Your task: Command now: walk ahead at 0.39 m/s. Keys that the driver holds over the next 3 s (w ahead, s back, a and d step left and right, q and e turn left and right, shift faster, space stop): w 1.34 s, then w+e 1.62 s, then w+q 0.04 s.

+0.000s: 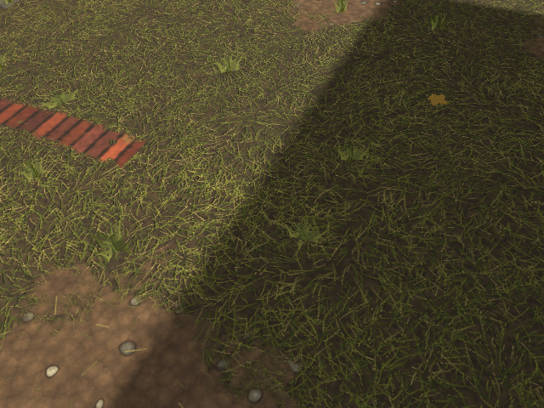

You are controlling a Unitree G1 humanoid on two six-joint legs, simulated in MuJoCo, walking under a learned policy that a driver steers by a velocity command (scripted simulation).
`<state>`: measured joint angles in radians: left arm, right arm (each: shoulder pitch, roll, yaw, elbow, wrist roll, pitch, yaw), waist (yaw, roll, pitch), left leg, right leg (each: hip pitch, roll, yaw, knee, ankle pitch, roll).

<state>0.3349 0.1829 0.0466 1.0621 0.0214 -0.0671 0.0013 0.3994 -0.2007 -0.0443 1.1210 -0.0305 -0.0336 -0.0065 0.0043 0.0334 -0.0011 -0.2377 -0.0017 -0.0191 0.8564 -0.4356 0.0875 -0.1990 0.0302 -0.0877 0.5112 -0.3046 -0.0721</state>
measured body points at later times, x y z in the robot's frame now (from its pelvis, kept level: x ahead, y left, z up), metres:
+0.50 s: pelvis +0.26 +0.02 -0.01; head +0.29 +0.02 +0.44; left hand +0.23 +0.25 -0.16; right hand +0.36 -0.23 -0.15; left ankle +0.33 +0.07 -0.73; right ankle +0.11 -0.08 -0.63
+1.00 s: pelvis +0.56 -0.02 -0.01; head +0.59 -0.02 +0.43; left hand +0.72 +0.21 -0.13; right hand +0.47 -0.25 -0.16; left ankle +0.36 +0.07 -0.67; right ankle +0.65 -0.08 -0.74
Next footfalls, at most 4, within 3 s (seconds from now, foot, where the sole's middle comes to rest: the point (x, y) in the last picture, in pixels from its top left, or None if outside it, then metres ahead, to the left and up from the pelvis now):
0.38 left None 0.37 0.07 -0.77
0.94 right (331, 348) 0.69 -0.09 -0.77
1.48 left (266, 255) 1.00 0.09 -0.77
2.04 right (336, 199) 1.22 -0.14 -0.77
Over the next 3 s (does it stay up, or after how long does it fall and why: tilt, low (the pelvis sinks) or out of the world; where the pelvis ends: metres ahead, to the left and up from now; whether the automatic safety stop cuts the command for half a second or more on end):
stays up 1.55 -0.29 0.01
